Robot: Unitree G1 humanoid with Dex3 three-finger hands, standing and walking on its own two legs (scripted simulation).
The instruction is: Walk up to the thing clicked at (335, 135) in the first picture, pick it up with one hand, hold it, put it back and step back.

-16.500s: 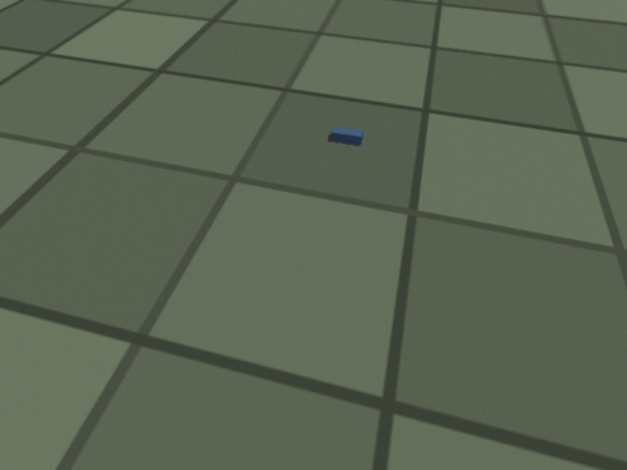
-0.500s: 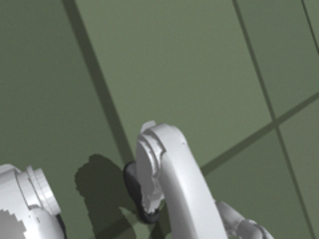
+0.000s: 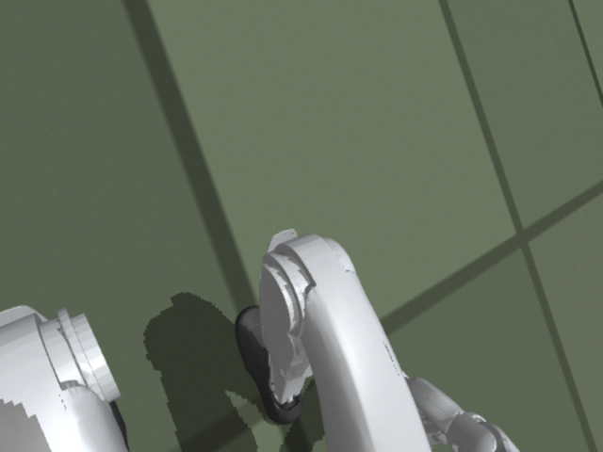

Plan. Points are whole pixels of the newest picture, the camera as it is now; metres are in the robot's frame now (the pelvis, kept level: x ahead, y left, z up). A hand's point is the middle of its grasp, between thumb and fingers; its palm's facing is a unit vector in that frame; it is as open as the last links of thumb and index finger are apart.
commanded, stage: close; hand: left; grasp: from above
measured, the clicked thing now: out of the picture +0.43 +0.36 -0.27
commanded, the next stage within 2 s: settle in 0.80 s
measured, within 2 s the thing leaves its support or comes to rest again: leaves its support in 1.18 s
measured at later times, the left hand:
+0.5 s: hand out of the picture +0.41 +0.35 -0.25, palm faces -0.44 -0.17 -0.88, open 9.2 cm
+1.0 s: hand out of the picture +0.41 +0.35 -0.24, palm faces -0.44 -0.18 -0.88, open 8.9 cm
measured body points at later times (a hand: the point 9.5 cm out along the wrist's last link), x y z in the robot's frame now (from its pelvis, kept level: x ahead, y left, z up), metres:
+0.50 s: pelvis +0.00 +0.00 +0.00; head +0.26 +0.13 +0.34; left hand +0.43 +0.35 -0.20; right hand +0.08 -0.25 -0.07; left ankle +0.06 +0.13 -0.26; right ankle +0.11 -0.12 -0.26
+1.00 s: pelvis +0.00 +0.00 +0.00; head +0.26 +0.14 +0.34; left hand +0.43 +0.36 -0.19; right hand +0.09 -0.26 -0.06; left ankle +0.06 +0.13 -0.26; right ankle +0.11 -0.12 -0.26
